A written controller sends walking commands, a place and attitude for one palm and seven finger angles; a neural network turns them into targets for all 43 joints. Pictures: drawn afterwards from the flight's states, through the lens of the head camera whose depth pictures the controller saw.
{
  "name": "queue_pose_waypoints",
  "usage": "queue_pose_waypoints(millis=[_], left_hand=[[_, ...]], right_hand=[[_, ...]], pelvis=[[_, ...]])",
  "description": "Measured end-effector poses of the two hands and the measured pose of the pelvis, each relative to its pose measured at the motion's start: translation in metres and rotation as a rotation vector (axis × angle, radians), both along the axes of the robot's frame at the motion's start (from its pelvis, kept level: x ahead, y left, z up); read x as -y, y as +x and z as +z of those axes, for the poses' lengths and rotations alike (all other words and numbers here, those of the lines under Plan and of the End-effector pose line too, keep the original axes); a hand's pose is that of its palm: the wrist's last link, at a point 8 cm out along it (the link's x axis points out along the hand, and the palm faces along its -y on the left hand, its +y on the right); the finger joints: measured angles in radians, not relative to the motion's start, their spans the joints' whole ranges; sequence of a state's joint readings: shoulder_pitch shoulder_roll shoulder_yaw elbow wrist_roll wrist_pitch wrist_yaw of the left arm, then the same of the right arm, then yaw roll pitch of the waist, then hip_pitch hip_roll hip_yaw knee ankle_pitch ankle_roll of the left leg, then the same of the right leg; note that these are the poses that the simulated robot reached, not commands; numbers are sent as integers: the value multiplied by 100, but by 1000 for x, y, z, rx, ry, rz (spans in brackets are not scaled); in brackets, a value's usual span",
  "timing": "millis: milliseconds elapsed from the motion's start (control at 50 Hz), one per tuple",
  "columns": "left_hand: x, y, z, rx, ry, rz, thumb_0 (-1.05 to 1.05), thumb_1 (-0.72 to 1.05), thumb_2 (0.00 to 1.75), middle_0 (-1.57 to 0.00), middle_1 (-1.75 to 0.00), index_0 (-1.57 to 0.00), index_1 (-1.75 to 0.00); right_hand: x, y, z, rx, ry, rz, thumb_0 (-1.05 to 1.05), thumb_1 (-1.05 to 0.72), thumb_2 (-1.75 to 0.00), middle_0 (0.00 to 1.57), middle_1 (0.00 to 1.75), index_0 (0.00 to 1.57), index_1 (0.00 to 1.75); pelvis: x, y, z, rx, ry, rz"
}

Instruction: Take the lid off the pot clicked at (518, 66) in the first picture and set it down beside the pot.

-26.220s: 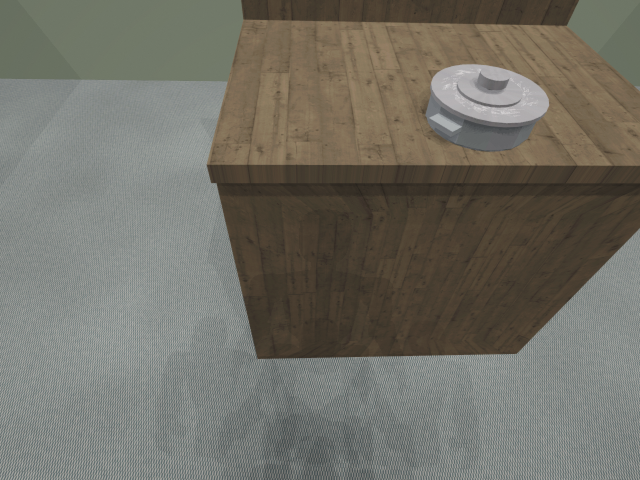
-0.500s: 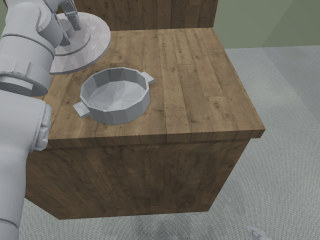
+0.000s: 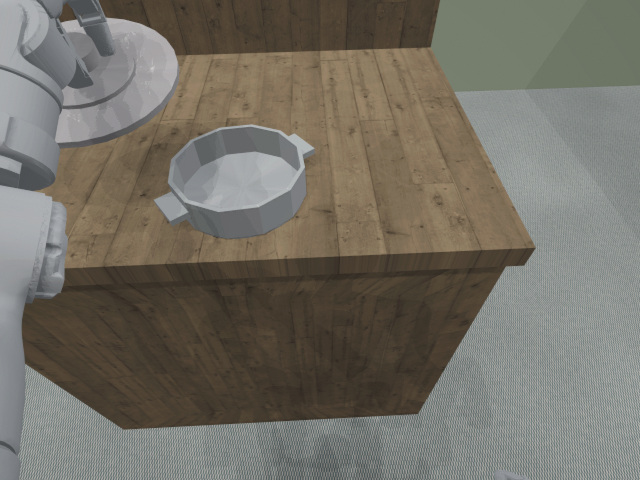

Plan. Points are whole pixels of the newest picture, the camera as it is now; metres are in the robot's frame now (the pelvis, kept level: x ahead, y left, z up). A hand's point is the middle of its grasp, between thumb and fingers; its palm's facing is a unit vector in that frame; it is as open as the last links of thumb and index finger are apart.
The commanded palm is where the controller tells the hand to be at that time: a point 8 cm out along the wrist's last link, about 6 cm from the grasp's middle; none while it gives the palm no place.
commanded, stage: move the lid sideways beside the pot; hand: left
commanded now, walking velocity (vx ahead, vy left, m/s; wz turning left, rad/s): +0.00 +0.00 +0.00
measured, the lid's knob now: (72, 54) +0.49 +0.25 +0.29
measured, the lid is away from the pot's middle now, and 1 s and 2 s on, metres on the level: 0.14 0.24 0.24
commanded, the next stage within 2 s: lower the lid onto the table in 0.96 s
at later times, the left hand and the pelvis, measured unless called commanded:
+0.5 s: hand (4, 56) +0.46 +0.30 +0.31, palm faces -0.16 -0.15 -0.98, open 7.8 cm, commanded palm +0.46 +0.30 +0.38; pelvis +0.00 +0.00 +0.00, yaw +0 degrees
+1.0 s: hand out of the picture +0.46 +0.33 +0.31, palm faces -0.16 -0.13 -0.98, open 7.8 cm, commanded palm +0.46 +0.33 +0.38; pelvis +0.01 +0.00 +0.00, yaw +0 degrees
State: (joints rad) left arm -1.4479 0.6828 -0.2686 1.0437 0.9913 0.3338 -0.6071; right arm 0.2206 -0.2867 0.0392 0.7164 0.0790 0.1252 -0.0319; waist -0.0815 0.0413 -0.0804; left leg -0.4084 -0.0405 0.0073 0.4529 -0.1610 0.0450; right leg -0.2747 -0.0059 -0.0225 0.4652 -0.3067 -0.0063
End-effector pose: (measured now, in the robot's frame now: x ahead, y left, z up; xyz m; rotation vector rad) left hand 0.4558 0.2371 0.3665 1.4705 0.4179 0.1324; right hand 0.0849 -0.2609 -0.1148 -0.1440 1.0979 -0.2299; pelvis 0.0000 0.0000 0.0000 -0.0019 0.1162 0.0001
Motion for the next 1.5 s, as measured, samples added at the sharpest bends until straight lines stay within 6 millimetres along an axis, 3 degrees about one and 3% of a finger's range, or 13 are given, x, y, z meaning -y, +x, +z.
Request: queue_pose_waypoints(millis=[240, 680, 900, 1220, 1500], left_hand=[[-24, -1, 1, 6, -4, 26, 2, 15, 85, -61, -98, -68, -100], [-81, -5, -10, -31, -12, 142, 2, 15, 85, -61, -98, -68, -100], [-92, -3, -5, -20, -16, 160, 2, 15, 85, -61, -98, -68, -100], [-92, -5, -8, -32, -58, 199, 2, 15, 85, -61, -98, -68, -100], [-98, -1, -36, -92, -91, 216, 2, 15, 85, -60, -98, -68, -100]], right_hand=[[5, -14, 1, -30, -21, -21, 0, -91, -90, 20, 30, 20, 30], [4, -1, 3, -49, -38, -9, 0, -91, -90, 20, 30, 21, 30], [3, -3, 0, -71, -29, -22, 0, -91, -90, 20, 30, 21, 30], [4, -10, 0, -75, -21, -27, 0, -91, -90, 20, 30, 21, 30], [8, -23, 2, -85, -48, -45, 0, -91, -90, 20, 30, 21, 30]], pelvis=[[-1, 0, 0, -9, -5, 0], [-2, 6, 1, -27, -12, 3], [-4, 11, 0, -37, -12, 0], [-4, 8, 0, -33, -13, 3], [-3, 8, 0, -30, -15, -3]])
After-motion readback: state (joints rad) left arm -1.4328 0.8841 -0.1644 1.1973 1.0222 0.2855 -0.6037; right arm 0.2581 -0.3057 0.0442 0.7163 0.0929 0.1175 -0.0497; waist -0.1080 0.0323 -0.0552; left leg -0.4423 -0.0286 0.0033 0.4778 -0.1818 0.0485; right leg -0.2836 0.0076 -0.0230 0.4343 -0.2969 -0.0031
